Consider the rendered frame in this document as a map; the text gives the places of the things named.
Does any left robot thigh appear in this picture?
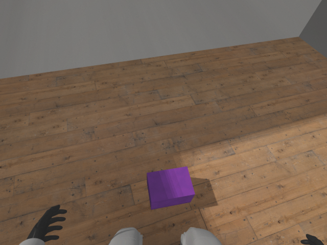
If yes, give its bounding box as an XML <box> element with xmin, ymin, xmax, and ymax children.
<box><xmin>108</xmin><ymin>228</ymin><xmax>143</xmax><ymax>245</ymax></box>

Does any right robot thigh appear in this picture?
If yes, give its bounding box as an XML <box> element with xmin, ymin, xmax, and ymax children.
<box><xmin>180</xmin><ymin>228</ymin><xmax>222</xmax><ymax>245</ymax></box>

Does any carton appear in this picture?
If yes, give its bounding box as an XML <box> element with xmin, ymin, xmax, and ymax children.
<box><xmin>147</xmin><ymin>166</ymin><xmax>195</xmax><ymax>210</ymax></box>

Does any robot thigh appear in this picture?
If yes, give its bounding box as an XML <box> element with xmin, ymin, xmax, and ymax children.
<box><xmin>180</xmin><ymin>228</ymin><xmax>222</xmax><ymax>245</ymax></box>
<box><xmin>108</xmin><ymin>228</ymin><xmax>143</xmax><ymax>245</ymax></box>

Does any left robot hand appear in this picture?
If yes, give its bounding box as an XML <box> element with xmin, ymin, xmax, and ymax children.
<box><xmin>27</xmin><ymin>205</ymin><xmax>67</xmax><ymax>242</ymax></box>

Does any right robot hand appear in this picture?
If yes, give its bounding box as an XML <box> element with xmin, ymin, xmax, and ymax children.
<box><xmin>300</xmin><ymin>234</ymin><xmax>324</xmax><ymax>245</ymax></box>

